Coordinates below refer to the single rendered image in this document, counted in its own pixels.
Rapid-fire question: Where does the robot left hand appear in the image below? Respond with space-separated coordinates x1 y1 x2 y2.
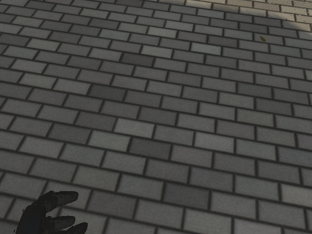
14 190 88 234

